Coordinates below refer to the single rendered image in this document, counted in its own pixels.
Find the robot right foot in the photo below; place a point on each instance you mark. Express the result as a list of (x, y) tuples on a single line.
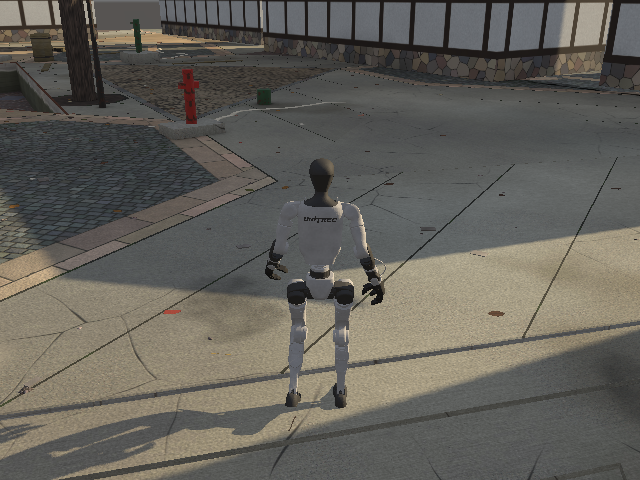
[(340, 399)]

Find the left robot hand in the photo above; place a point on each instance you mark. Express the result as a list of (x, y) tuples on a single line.
[(271, 275)]

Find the right robot upper arm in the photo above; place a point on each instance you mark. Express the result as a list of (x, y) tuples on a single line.
[(352, 212)]

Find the left robot forearm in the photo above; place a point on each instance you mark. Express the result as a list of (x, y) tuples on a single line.
[(273, 259)]

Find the right robot shin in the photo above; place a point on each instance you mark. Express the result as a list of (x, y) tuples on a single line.
[(341, 363)]

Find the right robot hand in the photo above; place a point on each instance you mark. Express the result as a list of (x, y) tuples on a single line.
[(378, 289)]

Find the right robot forearm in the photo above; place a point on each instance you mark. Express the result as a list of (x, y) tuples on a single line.
[(370, 268)]

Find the left robot upper arm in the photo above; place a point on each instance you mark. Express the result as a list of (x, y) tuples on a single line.
[(288, 212)]

